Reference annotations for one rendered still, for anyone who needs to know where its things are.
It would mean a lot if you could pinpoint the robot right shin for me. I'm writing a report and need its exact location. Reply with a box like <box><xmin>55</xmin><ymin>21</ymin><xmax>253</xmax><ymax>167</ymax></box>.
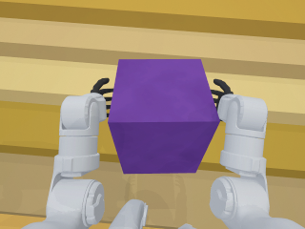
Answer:
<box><xmin>180</xmin><ymin>223</ymin><xmax>192</xmax><ymax>228</ymax></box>

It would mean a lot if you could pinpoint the right robot upper arm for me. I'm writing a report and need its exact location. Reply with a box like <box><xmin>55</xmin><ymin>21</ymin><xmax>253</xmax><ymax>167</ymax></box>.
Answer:
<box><xmin>209</xmin><ymin>176</ymin><xmax>305</xmax><ymax>229</ymax></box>

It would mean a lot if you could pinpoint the left robot upper arm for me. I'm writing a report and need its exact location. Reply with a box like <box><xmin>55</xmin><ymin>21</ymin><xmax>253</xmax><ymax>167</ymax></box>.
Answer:
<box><xmin>21</xmin><ymin>178</ymin><xmax>105</xmax><ymax>229</ymax></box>

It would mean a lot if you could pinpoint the robot right hand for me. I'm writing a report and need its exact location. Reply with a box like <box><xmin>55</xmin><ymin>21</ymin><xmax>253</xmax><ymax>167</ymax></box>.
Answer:
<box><xmin>211</xmin><ymin>78</ymin><xmax>234</xmax><ymax>121</ymax></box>

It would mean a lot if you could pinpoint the robot left thigh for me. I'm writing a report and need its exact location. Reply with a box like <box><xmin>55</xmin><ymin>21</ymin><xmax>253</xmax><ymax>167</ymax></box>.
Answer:
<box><xmin>109</xmin><ymin>199</ymin><xmax>149</xmax><ymax>229</ymax></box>

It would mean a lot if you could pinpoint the robot left hand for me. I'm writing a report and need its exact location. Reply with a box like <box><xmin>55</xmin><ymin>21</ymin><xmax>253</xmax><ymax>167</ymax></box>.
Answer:
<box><xmin>91</xmin><ymin>77</ymin><xmax>113</xmax><ymax>117</ymax></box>

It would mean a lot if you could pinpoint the right robot forearm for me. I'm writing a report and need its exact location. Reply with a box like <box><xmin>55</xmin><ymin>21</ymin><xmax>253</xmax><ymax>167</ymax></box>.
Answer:
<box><xmin>217</xmin><ymin>94</ymin><xmax>270</xmax><ymax>212</ymax></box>

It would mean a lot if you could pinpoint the carton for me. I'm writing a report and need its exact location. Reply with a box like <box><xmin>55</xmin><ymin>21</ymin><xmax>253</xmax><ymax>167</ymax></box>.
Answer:
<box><xmin>108</xmin><ymin>59</ymin><xmax>220</xmax><ymax>175</ymax></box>

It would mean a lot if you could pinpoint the left robot forearm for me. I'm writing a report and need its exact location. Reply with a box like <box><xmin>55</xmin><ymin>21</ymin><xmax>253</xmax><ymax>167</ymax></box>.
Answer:
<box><xmin>46</xmin><ymin>93</ymin><xmax>107</xmax><ymax>216</ymax></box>

